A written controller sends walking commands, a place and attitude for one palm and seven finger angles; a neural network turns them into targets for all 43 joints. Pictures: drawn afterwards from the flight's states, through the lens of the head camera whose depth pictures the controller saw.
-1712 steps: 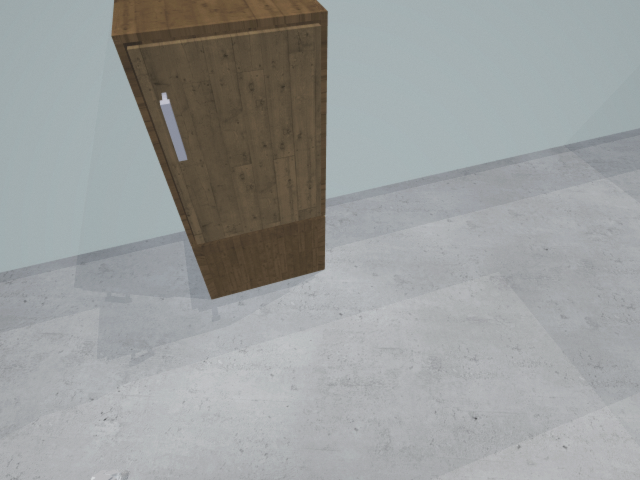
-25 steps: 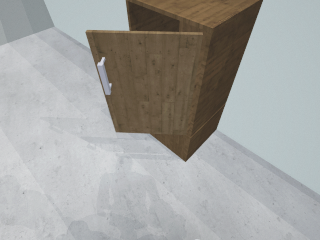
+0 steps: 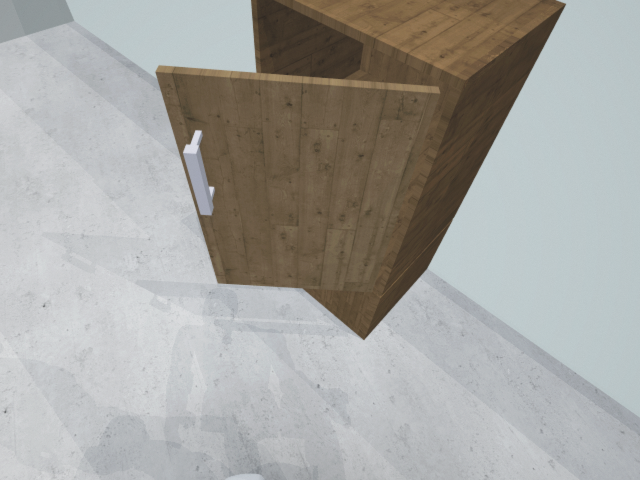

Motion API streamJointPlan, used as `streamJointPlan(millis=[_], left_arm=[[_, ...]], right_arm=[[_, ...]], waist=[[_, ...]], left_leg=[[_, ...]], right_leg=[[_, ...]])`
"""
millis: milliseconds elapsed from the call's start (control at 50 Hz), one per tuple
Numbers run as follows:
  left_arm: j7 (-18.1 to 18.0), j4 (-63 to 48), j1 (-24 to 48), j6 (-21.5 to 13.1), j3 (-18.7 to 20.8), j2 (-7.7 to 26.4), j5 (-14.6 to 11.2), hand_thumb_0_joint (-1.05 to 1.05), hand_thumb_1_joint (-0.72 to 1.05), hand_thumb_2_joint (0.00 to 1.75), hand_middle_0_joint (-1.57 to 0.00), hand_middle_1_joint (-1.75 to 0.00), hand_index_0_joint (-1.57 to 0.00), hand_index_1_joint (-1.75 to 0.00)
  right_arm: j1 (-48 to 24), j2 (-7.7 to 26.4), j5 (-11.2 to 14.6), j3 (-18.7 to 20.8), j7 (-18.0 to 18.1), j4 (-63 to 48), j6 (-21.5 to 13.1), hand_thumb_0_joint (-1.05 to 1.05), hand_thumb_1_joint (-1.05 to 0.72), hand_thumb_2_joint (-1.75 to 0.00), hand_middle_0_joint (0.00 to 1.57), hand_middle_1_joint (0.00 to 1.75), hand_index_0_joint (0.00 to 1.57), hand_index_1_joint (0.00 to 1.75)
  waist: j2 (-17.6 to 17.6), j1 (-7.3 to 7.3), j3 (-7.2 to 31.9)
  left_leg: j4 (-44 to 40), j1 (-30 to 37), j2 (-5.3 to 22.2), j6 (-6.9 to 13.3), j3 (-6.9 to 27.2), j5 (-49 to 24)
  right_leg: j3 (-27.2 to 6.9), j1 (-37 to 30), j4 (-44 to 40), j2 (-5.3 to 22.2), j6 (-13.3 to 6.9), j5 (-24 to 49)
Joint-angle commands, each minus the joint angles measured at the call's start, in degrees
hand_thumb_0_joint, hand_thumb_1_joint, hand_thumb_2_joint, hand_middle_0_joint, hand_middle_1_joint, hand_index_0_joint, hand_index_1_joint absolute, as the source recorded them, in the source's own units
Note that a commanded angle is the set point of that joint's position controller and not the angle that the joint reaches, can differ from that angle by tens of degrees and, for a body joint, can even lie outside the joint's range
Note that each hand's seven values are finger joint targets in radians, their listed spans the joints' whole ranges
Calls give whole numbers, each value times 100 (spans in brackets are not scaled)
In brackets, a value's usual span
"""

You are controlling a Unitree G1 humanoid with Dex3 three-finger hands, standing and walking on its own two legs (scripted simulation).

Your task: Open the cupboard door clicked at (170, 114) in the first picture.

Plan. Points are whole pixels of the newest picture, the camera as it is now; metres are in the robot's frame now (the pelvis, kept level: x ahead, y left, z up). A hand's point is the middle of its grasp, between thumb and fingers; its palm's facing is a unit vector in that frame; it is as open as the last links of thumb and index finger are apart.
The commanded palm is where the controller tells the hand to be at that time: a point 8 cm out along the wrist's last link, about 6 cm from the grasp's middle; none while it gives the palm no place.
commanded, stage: come to a stop and stand still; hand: left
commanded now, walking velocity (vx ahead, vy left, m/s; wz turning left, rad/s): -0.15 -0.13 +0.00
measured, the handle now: (202, 174) +0.57 +0.25 -0.01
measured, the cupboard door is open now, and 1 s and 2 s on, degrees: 40 40 40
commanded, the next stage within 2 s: look again from close up in 0.58 s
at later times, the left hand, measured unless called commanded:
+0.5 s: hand out of the picture +0.01 +0.14 -0.18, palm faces +0.04 -0.98 -0.17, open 7.3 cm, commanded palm none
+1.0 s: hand out of the picture -0.01 +0.15 -0.16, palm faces -0.01 -0.96 -0.26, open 7.4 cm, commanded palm none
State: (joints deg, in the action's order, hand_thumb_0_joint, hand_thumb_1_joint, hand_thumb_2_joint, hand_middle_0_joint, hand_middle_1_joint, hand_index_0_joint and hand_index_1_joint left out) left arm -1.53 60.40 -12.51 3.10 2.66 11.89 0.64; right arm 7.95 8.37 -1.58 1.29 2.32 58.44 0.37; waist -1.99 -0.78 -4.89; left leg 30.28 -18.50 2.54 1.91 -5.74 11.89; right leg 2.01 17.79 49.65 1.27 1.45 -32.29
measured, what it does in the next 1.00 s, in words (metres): steps on the spot: right foot, then left foot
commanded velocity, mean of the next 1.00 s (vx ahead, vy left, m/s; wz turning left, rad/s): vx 0.00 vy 0.00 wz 0.00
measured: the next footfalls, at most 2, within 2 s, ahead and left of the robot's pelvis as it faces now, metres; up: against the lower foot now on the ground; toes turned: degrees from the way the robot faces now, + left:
right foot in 0.22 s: +0.00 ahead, -0.16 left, +0.00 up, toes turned -2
left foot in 0.42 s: +0.00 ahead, +0.07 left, +0.00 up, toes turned +3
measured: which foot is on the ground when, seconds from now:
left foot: down 0.00-0.22, up 0.24-0.40, down 0.42-1.00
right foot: up 0.00-0.20, down 0.22-1.00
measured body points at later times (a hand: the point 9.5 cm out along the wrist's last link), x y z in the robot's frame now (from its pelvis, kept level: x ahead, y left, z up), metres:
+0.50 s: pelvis -0.03 -0.04 +0.00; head -0.01 -0.02 +0.45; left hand +0.01 +0.19 -0.16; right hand -0.01 -0.28 -0.15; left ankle -0.04 +0.07 -0.74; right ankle -0.04 -0.16 -0.74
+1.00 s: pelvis -0.03 -0.04 +0.00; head -0.03 -0.06 +0.45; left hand -0.01 +0.21 -0.14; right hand -0.01 -0.26 -0.16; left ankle -0.04 +0.07 -0.73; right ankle -0.04 -0.16 -0.73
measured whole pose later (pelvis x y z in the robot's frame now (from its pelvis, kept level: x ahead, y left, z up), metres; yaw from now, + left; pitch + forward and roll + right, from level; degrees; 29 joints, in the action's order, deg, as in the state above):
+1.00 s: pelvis -0.03 -0.04 +0.00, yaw -1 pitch -1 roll +1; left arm -1.4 62.1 -15.8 -0.8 -0.7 10.0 1.1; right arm 15.3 11.5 -1.1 -0.7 0.8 60.0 -1.1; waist 2.7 0.0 -0.9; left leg 25.7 -10.5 -0.7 1.2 -4.2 14.5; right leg 0.5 11.9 28.9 2.3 0.7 -16.3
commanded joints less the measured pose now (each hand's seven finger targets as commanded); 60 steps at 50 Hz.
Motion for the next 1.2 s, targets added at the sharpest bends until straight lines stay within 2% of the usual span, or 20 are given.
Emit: streamJointPlan(millis=[0, 100, 160, 180, 200, 220, 260, 340, 360, 400, 420, 480, 540, 560, 580, 600, 640, 680, 820, 1180], left_arm=[[0, -519, -159, 3, 172, 386, -16, 0, 90, 90, -20, -30, -20, -30], [52, -620, -347, 20, 153, 274, 18, 0, 90, 90, -20, -30, -20, -30], [44, -531, -780, -48, 180, 483, 71, 0, 90, 90, -20, -30, -20, -30], [13, -614, -637, -92, 225, 879, 132, 0, 90, 90, -20, -30, -20, -30], [22, -772, -236, -105, 215, 1184, 138, 0, 90, 90, -20, -30, -20, -30], [28, -904, 97, -116, 171, 1211, 145, 0, 90, 90, -20, -30, -20, -30], [-15, -868, 444, -201, 116, 879, 120, 0, 90, 90, -20, -30, -20, -30], [-16, -583, 75, -311, 62, 733, 69, 0, 90, 90, -20, -30, -20, -30], [-14, -489, 29, -321, 43, 721, 17, 0, 90, 90, -20, -30, -20, -30], [22, -401, -229, -315, -49, 429, -71, 0, 90, 90, -20, -30, -20, -30], [4, -380, -197, -292, -57, 380, -44, 0, 90, 90, -20, -30, -20, -30], [32, -146, -117, -224, -56, 406, -34, 0, 90, 90, -20, -30, -20, -30], [49, 23, -205, -263, -77, 411, -20, 0, 90, 90, -20, -30, -20, -30], [-255, 131, -829, -407, -178, 390, 56, 0, 90, 90, -20, -30, -20, -30], [-203, -112, -482, -486, -169, 673, 7, 0, 90, 90, -20, -30, -20, -30], [-152, -195, -341, -490, -175, 657, 9, 0, 90, 90, -20, -30, -20, -30], [-103, -245, -361, -492, -180, 514, 53, 0, 90, 90, -20, -30, -20, -30], [-93, -175, -476, -483, -213, 379, 35, 0, 90, 90, -20, -30, -20, -30], [-45, -96, -500, -456, -231, 423, 14, 0, 90, 90, -20, -30, -20, -30], [-40, 30, -390, -500, -195, 568, 4, 0, 90, 90, -20, -30, -20, -30]], right_arm=[[635, 1418, 11, 414, 170, -147, 56, 0, -90, -90, 20, 30, 20, 30], [195, 1383, -27, 430, 70, -314, 79, 0, -90, -90, 20, 30, 20, 30], [113, 1228, 48, 429, -34, -387, 140, 0, -90, -90, 20, 30, 20, 30], [195, 872, 85, 388, -82, -471, 189, 0, -90, -90, 20, 30, 20, 30], [36, 704, 91, 337, -158, -580, 247, 0, -90, -90, 20, 30, 20, 30], [-21, 746, 78, 338, -207, -608, 277, 0, -90, -90, 20, 30, 20, 30], [138, 709, 59, 332, -183, -460, 291, 0, -90, -90, 20, 30, 20, 30], [496, 506, 98, 211, -135, -174, 110, 0, -90, -90, 20, 30, 20, 30], [682, 492, 94, 175, -115, -51, 62, 0, -90, -90, 20, 30, 20, 30], [609, 874, 42, 138, -59, 17, -82, 0, -90, -90, 20, 30, 20, 30], [558, 1002, 40, 136, -52, 25, -62, 0, -90, -90, 20, 30, 20, 30], [481, 865, 54, 72, -19, 209, -83, 0, -90, -90, 20, 30, 20, 30], [585, 780, 78, 71, -20, 285, -83, 0, -90, -90, 20, 30, 20, 30], [302, 935, 149, 69, -68, -90, -196, 0, -90, -90, 20, 30, 20, 30], [643, 550, 103, 7, -118, -175, -159, 0, -90, -90, 20, 30, 20, 30], [870, 569, 93, -7, -136, -190, -160, 0, -90, -90, 20, 30, 20, 30], [1039, 655, 60, -15, -148, -291, -235, 0, -90, -90, 20, 30, 20, 30], [1042, 784, 77, -7, -108, -326, -259, 0, -90, -90, 20, 30, 20, 30], [944, 863, 81, -38, -100, -234, -237, 0, -90, -90, 20, 30, 20, 30], [845, 778, 79, -87, -82, 260, -249, 0, -90, -90, 20, 30, 20, 30]], waist=[[882, 230, 1168], [1190, 80, 987], [576, -139, 653], [-686, -54, 394], [-1421, -42, 143], [-877, -8, 203], [-1312, 172, -20], [-647, 146, 388], [-353, 200, 523], [704, -27, 684], [401, -47, 563], [1017, -63, 394], [411, -56, 286], [891, -145, 374], [929, 141, 717], [763, 203, 680], [753, 173, 690], [295, 131, 576], [20, 114, 15], [125, 82, 259]], left_leg=[[-608, 1534, 1879, 1036, 1407, -4409], [-949, 545, 1665, 762, 1259, -2105], [-539, -487, 976, 252, 940, 138], [187, -910, 258, -153, 481, 1362], [1198, -588, -176, -319, 203, 1840], [2026, -184, -244, -261, 387, 1790], [2391, -380, -125, -199, 577, 1455], [395, 145, -178, -336, 313, 1011], [-479, 626, -158, -316, 403, 248], [-887, 880, 737, 62, 1370, -1378], [-951, 443, 872, 112, 1372, -863], [-1285, 301, 620, 38, 1259, -440], [-1289, 350, 455, -40, 1073, 10], [-30, 679, 425, -189, 599, -1143], [-171, 622, 147, -199, 666, -45], [-381, 580, 201, -148, 769, 151], [-561, 528, 405, 3, 999, -551], [-641, 544, 464, 85, 1066, -839], [-1030, 484, 322, 63, 923, -5], [-936, 842, 302, -57, 671, -584]], right_leg=[[-377, 779, 979, -15, 18, 19], [-70, -184, -494, 14, -87, 508], [-74, -1252, -2446, 125, -175, 1716], [-1347, -924, -3371, 1045, -557, 1093], [-1967, 150, -4071, 1875, -1014, 332], [-1860, 836, -4102, 1860, -1159, -49], [-1421, 623, -3739, 1411, -1067, 1205], [-819, -625, -2737, 1099, -950, 3769], [-797, -621, -2470, 1030, -752, 3732], [-485, -533, -2381, 444, -231, 2658], [-409, -851, -2639, 324, -175, 2044], [-288, -1008, -2587, 313, -178, 2043], [-367, -1016, -2866, 367, -227, 2168], [-649, -588, -2681, 695, -274, 3738], [-856, -636, -2680, 808, -449, 2724], [-747, -414, -2633, 649, -498, 1724], [-407, -474, -2346, 388, -419, 1932], [-332, -535, -2293, 314, -362, 2075], [-514, -314, -2565, 379, -338, 1870], [-633, -617, -2725, 496, -369, 2805]])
